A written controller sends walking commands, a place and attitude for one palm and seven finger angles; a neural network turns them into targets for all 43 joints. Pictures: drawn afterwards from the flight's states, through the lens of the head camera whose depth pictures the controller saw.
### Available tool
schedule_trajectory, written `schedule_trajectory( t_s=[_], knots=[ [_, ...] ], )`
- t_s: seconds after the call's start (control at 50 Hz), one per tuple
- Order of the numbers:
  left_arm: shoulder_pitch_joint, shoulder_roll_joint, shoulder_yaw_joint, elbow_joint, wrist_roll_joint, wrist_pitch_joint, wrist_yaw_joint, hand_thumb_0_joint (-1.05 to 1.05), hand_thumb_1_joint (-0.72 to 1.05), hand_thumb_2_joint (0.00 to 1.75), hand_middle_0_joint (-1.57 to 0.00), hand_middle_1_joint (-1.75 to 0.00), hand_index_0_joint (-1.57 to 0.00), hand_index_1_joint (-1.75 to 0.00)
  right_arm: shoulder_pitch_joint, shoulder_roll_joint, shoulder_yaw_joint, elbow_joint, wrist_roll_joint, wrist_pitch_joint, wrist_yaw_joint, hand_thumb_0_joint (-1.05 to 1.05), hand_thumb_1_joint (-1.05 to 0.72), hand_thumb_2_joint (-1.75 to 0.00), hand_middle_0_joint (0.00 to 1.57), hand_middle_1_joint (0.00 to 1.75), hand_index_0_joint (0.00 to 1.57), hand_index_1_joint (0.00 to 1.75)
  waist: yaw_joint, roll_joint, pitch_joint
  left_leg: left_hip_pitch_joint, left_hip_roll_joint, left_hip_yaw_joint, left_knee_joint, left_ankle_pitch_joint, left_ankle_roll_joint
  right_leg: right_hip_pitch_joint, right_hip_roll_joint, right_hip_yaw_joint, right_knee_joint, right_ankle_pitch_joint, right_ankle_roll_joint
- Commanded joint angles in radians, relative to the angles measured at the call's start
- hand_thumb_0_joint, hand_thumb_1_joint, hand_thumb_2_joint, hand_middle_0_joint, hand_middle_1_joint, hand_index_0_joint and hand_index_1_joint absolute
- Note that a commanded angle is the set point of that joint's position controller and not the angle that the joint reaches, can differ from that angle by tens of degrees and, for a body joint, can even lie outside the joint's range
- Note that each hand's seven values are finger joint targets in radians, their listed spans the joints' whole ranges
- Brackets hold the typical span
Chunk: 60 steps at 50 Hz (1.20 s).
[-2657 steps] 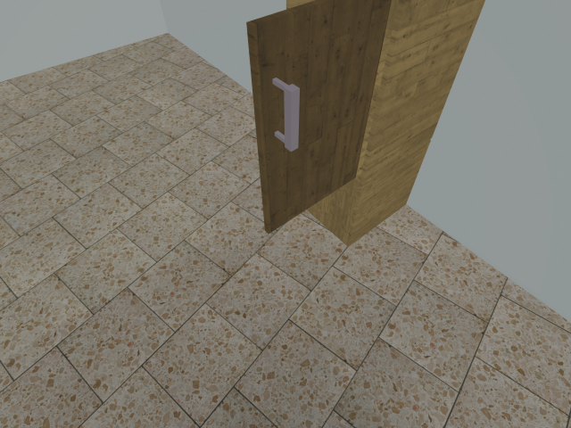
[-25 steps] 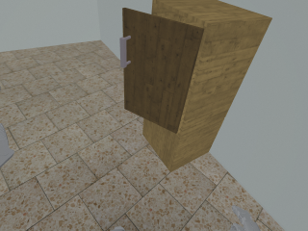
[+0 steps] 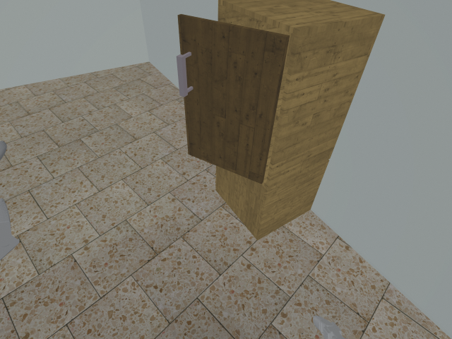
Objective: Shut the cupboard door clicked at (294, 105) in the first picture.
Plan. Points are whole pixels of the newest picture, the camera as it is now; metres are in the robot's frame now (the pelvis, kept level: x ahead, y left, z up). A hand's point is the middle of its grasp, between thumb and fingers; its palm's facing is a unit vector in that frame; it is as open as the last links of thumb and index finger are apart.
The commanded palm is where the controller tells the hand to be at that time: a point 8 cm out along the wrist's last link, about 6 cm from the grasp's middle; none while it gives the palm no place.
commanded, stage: stop stepping back and stand still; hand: left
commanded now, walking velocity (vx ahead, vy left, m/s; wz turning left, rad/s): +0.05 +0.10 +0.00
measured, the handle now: (186, 74) +0.97 +0.16 +0.06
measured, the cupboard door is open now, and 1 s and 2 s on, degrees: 28 28 28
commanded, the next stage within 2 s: let the arm hang, fingers relaxed in 0.66 s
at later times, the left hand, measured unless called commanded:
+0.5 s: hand (12, 227) +0.22 +0.29 +0.18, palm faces +0.50 -0.73 -0.46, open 7.4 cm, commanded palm +0.15 +0.32 +0.17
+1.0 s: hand out of the picture +0.12 +0.24 -0.13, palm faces -0.02 -0.96 -0.26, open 7.4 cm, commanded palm none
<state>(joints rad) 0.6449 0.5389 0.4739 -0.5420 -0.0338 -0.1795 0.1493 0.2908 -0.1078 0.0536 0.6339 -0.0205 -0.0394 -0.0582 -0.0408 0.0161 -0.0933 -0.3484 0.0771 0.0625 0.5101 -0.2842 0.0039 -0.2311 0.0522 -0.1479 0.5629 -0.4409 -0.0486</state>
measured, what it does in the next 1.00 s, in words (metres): steps on the spot: right foot, then left foot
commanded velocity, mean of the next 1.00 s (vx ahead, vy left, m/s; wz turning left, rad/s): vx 0.01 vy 0.02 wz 0.00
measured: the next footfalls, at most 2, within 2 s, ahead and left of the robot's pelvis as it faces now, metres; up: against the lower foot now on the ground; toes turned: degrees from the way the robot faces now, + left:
right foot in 0.02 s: +0.02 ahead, -0.08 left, +0.00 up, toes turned -3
left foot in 0.34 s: +0.08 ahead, +0.14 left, +0.00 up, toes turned +9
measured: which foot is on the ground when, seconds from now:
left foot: down 0.00-0.00, up 0.02-0.32, down 0.34-1.00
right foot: up 0.00-0.00, down 0.02-1.00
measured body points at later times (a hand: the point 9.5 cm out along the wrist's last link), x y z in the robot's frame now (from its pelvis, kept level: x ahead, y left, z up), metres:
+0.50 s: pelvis +0.02 +0.01 -0.01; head +0.01 +0.02 +0.44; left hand +0.19 +0.33 +0.20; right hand +0.20 -0.22 -0.08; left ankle +0.05 +0.13 -0.74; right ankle -0.02 -0.08 -0.74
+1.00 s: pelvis -0.01 +0.05 -0.01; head +0.01 +0.03 +0.44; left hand +0.12 +0.29 -0.11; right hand +0.13 -0.21 -0.14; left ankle +0.05 +0.13 -0.74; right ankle -0.02 -0.08 -0.74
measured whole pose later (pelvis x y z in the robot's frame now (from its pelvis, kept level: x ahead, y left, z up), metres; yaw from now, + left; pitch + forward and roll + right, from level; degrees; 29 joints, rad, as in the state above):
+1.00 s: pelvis -0.01 +0.05 -0.01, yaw +2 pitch +0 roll +0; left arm 0.28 0.23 -0.01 0.60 0.02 0.07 -0.01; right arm 0.16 -0.29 0.02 0.80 -0.02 0.00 0.01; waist -0.04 0.04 0.01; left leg -0.36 0.02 0.13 0.58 -0.22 0.05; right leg -0.25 -0.05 -0.08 0.58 -0.34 0.01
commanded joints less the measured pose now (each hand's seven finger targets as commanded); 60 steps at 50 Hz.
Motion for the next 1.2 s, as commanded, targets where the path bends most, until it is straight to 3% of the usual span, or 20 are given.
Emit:
schedule_trajectory(
  t_s=[0.0,0.04,0.06,0.08,0.14,0.26,0.32,0.34,0.36,0.38,0.44,0.52,0.58,0.72,0.74,0.76,0.8,0.92,1.1,1.18],
  knots=[
    [-0.173,0.096,0.082,-0.001,-0.007,0.016,0.041,0.0,0.9,0.9,-0.2,-0.3,-0.2,-0.3,-0.155,-0.206,-0.097,-0.142,0.021,-0.016,-0.022,0.0,-0.9,-0.9,0.2,0.3,0.2,0.3,0.041,-0.3,0.111,-0.446,-0.06,-0.056,0.53,-0.21,-0.003,0.137,-0.444,0.688,-0.432,-0.141,-0.19],
    [-0.277,0.106,0.069,-0.059,0.003,-0.038,0.047,0.0,0.9,0.9,-0.2,-0.3,-0.2,-0.3,-0.151,-0.212,-0.089,-0.111,-0.002,-0.053,-0.011,0.0,-0.9,-0.9,0.2,0.3,0.2,0.3,0.013,-0.169,0.043,-0.397,-0.023,-0.063,0.576,-0.135,-0.029,0.174,-0.432,0.55,-0.326,0.278,-0.204],
    [-0.248,0.036,0.021,0.001,0.006,-0.03,0.05,0.0,0.9,0.9,-0.2,-0.3,-0.2,-0.3,-0.119,-0.201,-0.091,-0.101,0.018,-0.059,-0.011,0.0,-0.9,-0.9,0.2,0.3,0.2,0.3,0.018,-0.167,-0.017,-0.329,-0.023,-0.081,0.556,-0.085,-0.023,0.165,-0.374,0.48,-0.282,0.187,-0.173],
    [-0.255,0.006,-0.024,-0.014,0.006,-0.025,0.044,0.0,0.9,0.9,-0.2,-0.3,-0.2,-0.3,-0.14,-0.22,-0.099,-0.114,0.023,-0.056,-0.018,0.0,-0.9,-0.9,0.2,0.3,0.2,0.3,0.02,-0.17,0.049,-0.301,-0.021,-0.066,0.548,-0.028,-0.026,0.081,-0.342,0.443,-0.292,0.19,-0.152],
    [-0.385,0.057,-0.012,-0.116,0.016,-0.054,0.05,0.0,0.9,0.9,-0.2,-0.3,-0.2,-0.3,-0.192,-0.209,-0.085,-0.113,0.015,-0.065,-0.039,0.0,-0.9,-0.9,0.2,0.3,0.2,0.3,0.028,-0.121,0.134,-0.175,-0.022,0.008,0.371,0.002,-0.013,-0.049,-0.308,0.277,-0.312,0.187,-0.11],
    [-0.281,0.096,0.068,-0.178,0.012,-0.08,0.071,0.0,0.9,0.9,-0.2,-0.3,-0.2,-0.3,-0.165,-0.195,-0.099,-0.132,0.016,-0.096,-0.052,0.0,-0.9,-0.9,0.2,0.3,0.2,0.3,0.058,-0.064,0.071,0.057,-0.07,0.074,0.043,0.074,0.005,0.026,-0.281,0.236,-0.223,0.324,-0.075],
    [-0.204,0.079,0.09,-0.185,-0.004,-0.09,0.065,0.0,0.9,0.9,-0.2,-0.3,-0.2,-0.3,-0.145,-0.23,-0.117,-0.156,0.029,-0.085,-0.047,0.0,-0.9,-0.9,0.2,0.3,0.2,0.3,0.043,0.106,-0.009,0.23,0.031,-0.063,-0.088,0.267,0.047,0.002,-0.174,0.174,-0.014,0.416,0.021],
    [-0.148,0.067,0.093,-0.146,-0.007,-0.086,0.061,0.0,0.9,0.9,-0.2,-0.3,-0.2,-0.3,-0.135,-0.239,-0.121,-0.163,0.039,-0.081,-0.044,0.0,-0.9,-0.9,0.2,0.3,0.2,0.3,0.044,0.165,-0.051,0.297,0.118,-0.158,-0.067,0.42,0.08,-0.051,-0.12,0.131,0.056,0.373,0.057],
    [-0.143,0.057,0.086,-0.129,-0.009,-0.085,0.055,0.0,0.9,0.9,-0.2,-0.3,-0.2,-0.3,-0.138,-0.237,-0.116,-0.169,0.044,-0.076,-0.034,0.0,-0.9,-0.9,0.2,0.3,0.2,0.3,0.048,0.134,-0.056,0.289,0.155,-0.197,-0.075,0.511,0.098,-0.062,-0.088,0.125,0.048,0.245,0.071],
    [-0.133,0.074,0.104,-0.102,-0.003,-0.083,0.05,0.0,0.9,0.9,-0.2,-0.3,-0.2,-0.3,-0.148,-0.216,-0.104,-0.158,0.031,-0.077,-0.035,0.0,-0.9,-0.9,0.2,0.3,0.2,0.3,0.04,0.21,-0.028,0.225,0.154,-0.184,-0.088,0.509,0.097,-0.047,-0.078,0.109,-0.009,0.185,0.061],
    [-0.149,0.051,0.08,-0.074,-0.001,-0.074,0.034,0.0,0.9,0.9,-0.2,-0.3,-0.2,-0.3,-0.143,-0.224,-0.095,-0.156,0.039,-0.082,-0.026,0.0,-0.9,-0.9,0.2,0.3,0.2,0.3,0.037,0.11,0.038,0.058,0.103,-0.108,-0.093,0.28,0.051,0.076,-0.091,0.129,-0.134,0.308,0.054],
    [-0.115,0.045,0.053,-0.081,-0.012,-0.054,0.035,0.0,0.9,0.9,-0.2,-0.3,-0.2,-0.3,-0.132,-0.212,-0.093,-0.163,0.043,-0.06,-0.014,0.0,-0.9,-0.9,0.2,0.3,0.2,0.3,0.024,-0.074,-0.063,0.08,0.023,-0.018,0.04,0.286,0.011,0.124,-0.196,0.237,-0.135,0.639,0.026],
    [-0.121,0.068,0.067,-0.13,-0.013,-0.047,0.038,0.0,0.9,0.9,-0.2,-0.3,-0.2,-0.3,-0.147,-0.201,-0.081,-0.175,0.04,-0.051,-0.022,0.0,-0.9,-0.9,0.2,0.3,0.2,0.3,0.027,-0.037,-0.094,0.116,0.021,-0.016,0.007,0.344,0.014,0.133,-0.187,0.206,-0.1,0.696,0.031],
    [-0.154,0.078,0.083,-0.162,-0.011,-0.052,0.044,0.0,0.9,0.9,-0.2,-0.3,-0.2,-0.3,-0.161,-0.197,-0.07,-0.165,0.032,-0.054,-0.034,0.0,-0.9,-0.9,0.2,0.3,0.2,0.3,0.032,0.094,-0.017,0.089,0.059,-0.072,-0.085,0.248,0.028,0.079,-0.115,0.161,-0.132,0.394,0.046],
    [-0.176,-0.156,-0.415,0.588,0.034,0.07,-0.09,0.0,0.9,0.9,-0.2,-0.3,-0.2,-0.3,-0.235,-0.323,-0.108,-0.012,0.046,-0.136,0.059,0.0,-0.9,-0.9,0.2,0.3,0.2,0.3,0.0,0.059,0.095,0.082,0.072,-0.059,0.032,0.388,0.02,-0.077,-0.165,0.086,-0.037,0.435,0.029],
    [-0.215,-0.136,-0.371,0.624,0.05,0.171,-0.129,0.0,0.9,0.9,-0.2,-0.3,-0.2,-0.3,-0.164,-0.382,-0.123,0.014,0.033,-0.075,0.068,0.0,-0.9,-0.9,0.2,0.3,0.2,0.3,0.019,0.081,0.054,0.06,0.084,-0.067,0.005,0.35,0.028,-0.064,-0.178,0.137,-0.064,0.352,0.035],
    [-0.233,-0.166,-0.376,0.674,0.053,0.198,-0.146,0.0,0.9,0.9,-0.2,-0.3,-0.2,-0.3,-0.146,-0.333,-0.104,0.015,0.022,-0.034,0.063,0.0,-0.9,-0.9,0.2,0.3,0.2,0.3,0.036,0.086,0.063,-0.013,0.104,-0.098,-0.035,0.206,0.05,-0.063,-0.144,0.113,-0.032,0.176,0.04],
    [-0.335,-0.15,-0.421,1.012,0.057,0.183,-0.143,0.0,0.9,0.9,-0.2,-0.3,-0.2,-0.3,-0.119,-0.295,-0.071,0.078,0.0,0.02,0.063,0.0,-0.9,-0.9,0.2,0.3,0.2,0.3,0.03,-0.22,0.027,0.065,0.041,-0.119,-0.027,0.167,0.039,-0.045,-0.187,0.18,-0.133,0.167,0.001],
    [-0.279,-0.212,-0.44,1.403,0.049,0.187,-0.127,0.0,0.9,0.9,-0.2,-0.3,-0.2,-0.3,-0.057,-0.222,-0.067,0.255,-0.004,0.045,0.047,0.0,-0.9,-0.9,0.2,0.3,0.2,0.3,0.039,0.18,0.055,0.092,0.03,-0.106,-0.163,0.041,0.027,0.049,-0.156,0.16,-0.192,0.171,0.006],
    [-0.268,-0.222,-0.452,1.508,0.047,0.184,-0.128,0.0,0.9,0.9,-0.2,-0.3,-0.2,-0.3,-0.01,-0.208,-0.075,0.318,0.004,0.051,0.038,0.0,-0.9,-0.9,0.2,0.3,0.2,0.3,0.032,0.093,0.105,0.101,0.037,-0.112,-0.194,-0.019,0.025,0.032,-0.157,0.158,-0.24,0.156,0.003]
  ],
)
